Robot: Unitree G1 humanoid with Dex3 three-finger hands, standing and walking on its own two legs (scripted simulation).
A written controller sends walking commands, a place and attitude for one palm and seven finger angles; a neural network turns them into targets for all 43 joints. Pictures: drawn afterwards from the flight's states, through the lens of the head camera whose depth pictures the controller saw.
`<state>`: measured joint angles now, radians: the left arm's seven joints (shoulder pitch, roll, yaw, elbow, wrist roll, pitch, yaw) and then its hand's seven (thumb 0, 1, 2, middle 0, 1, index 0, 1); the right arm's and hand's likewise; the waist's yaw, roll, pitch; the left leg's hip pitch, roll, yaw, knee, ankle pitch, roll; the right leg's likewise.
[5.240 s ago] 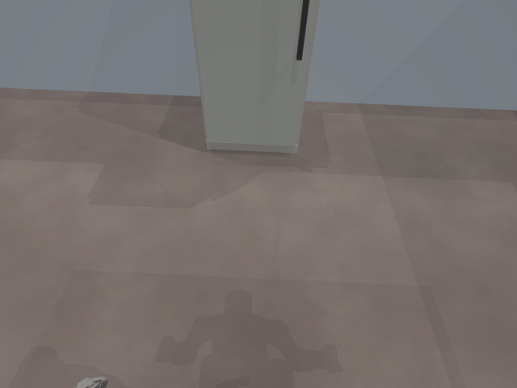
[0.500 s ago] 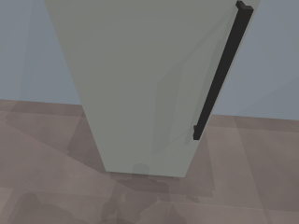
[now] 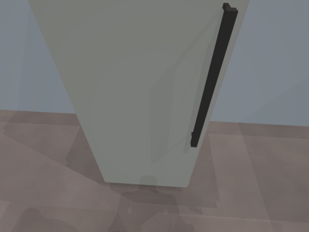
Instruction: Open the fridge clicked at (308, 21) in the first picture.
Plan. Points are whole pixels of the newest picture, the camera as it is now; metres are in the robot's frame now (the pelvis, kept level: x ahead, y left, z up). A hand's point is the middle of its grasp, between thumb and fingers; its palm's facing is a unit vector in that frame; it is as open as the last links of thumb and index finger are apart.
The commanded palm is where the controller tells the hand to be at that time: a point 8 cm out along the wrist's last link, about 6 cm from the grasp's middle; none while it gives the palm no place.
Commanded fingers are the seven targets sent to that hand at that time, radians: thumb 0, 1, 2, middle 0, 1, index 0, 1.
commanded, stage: come to a stop and stand still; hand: right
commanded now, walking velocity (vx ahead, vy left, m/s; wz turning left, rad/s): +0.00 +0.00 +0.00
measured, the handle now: (205, 93) +0.50 -0.12 +0.11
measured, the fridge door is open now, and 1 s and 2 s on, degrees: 0 0 0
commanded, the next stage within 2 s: look again from close up in 0.38 s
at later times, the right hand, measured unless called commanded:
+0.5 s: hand out of the picture -0.03 -0.17 -0.17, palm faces +0.02 +0.99 -0.16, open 7.4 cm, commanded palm none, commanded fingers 0.00 -0.90 -0.90 0.20 0.30 0.20 0.30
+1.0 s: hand out of the picture -0.02 -0.16 -0.17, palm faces +0.02 +0.99 -0.16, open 7.4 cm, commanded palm none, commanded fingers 0.00 -0.90 -0.90 0.20 0.30 0.20 0.30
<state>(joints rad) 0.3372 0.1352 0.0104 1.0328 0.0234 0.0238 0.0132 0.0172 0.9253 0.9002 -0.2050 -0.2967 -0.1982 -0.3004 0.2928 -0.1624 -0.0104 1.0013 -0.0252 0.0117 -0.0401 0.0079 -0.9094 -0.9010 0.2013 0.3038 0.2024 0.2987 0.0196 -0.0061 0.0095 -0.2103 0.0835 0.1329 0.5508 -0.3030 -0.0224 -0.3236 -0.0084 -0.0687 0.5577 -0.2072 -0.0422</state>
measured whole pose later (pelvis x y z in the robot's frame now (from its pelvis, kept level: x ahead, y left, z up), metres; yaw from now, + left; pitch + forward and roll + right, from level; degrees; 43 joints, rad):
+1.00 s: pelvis -0.01 +0.00 +0.01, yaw +0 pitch -2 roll +1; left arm 0.30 0.13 0.01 1.11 0.01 0.01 0.01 0.00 0.91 0.90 -0.20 -0.30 -0.20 -0.30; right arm 0.35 -0.15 0.00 1.07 -0.03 0.00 -0.04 0.01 -0.91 -0.90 0.20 0.30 0.20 0.30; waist 0.00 0.02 0.02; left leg -0.17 0.08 0.13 0.46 -0.24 -0.03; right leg -0.28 0.00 -0.07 0.45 -0.14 -0.04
